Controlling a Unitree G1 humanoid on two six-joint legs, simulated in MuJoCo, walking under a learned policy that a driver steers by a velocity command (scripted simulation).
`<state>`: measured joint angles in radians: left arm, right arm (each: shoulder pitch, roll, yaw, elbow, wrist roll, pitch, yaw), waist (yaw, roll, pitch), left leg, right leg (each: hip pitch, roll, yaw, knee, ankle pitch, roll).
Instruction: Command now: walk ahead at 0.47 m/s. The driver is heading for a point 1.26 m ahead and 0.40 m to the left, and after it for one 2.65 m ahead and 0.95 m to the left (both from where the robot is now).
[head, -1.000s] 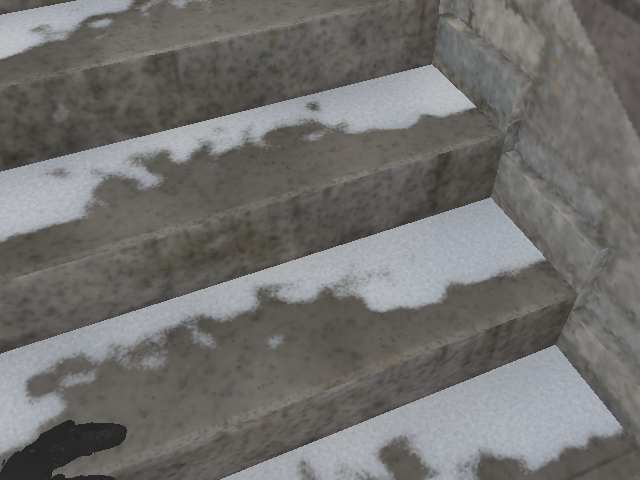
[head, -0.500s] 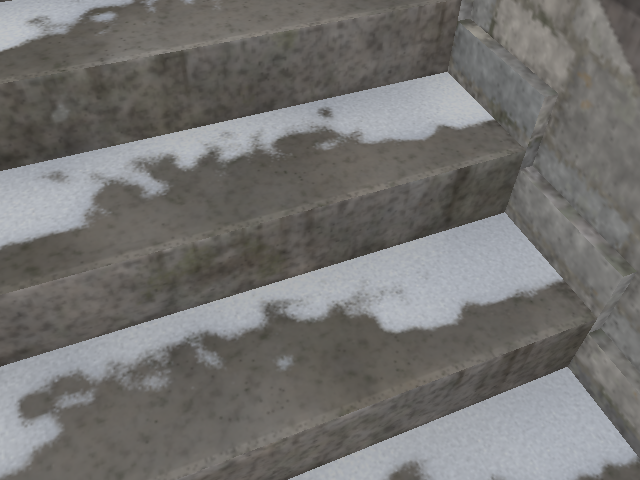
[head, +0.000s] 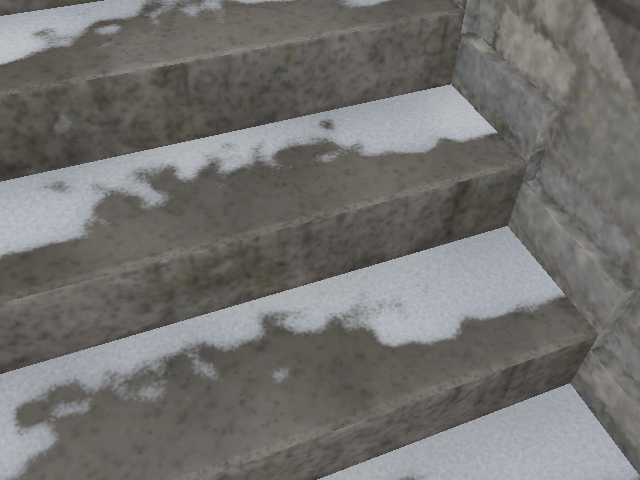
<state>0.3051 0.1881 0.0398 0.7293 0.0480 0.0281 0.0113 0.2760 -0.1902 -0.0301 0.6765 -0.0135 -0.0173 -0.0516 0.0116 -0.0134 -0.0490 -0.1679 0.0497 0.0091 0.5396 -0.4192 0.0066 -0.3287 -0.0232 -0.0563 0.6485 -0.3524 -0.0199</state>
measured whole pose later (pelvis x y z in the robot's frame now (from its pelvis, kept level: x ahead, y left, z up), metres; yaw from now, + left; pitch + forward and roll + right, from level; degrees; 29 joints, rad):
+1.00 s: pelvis +0.55 +0.04 +0.26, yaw +4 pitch +3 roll -6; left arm 0.17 0.19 0.07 0.78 0.02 0.00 0.10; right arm 0.37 -0.23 -0.08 0.75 -0.03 -0.12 0.07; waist -0.03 0.06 0.01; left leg -0.46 -0.07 -0.16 1.67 0.00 0.11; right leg -0.68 0.05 -0.20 1.03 -0.41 -0.08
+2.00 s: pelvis +1.26 +0.43 +0.69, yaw +44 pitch +6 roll +2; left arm 0.62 0.20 0.03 1.13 -0.04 -0.16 0.01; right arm -0.28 -0.08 0.05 0.37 0.00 -0.05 -0.01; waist 0.04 -0.05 -0.02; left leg -1.20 -0.06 0.02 1.53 -0.44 0.15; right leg 0.11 -0.05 -0.14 0.14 -0.22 -0.07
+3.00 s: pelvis +1.98 +0.72 +1.16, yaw +5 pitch +3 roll +3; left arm 0.04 0.16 0.05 0.56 0.05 -0.06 -0.01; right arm 0.40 -0.27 -0.07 0.94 -0.03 -0.13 -0.03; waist 0.02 -0.02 -0.09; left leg -0.25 -0.05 0.16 0.64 -0.45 0.05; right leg -1.05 0.14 0.17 2.18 -0.33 -0.16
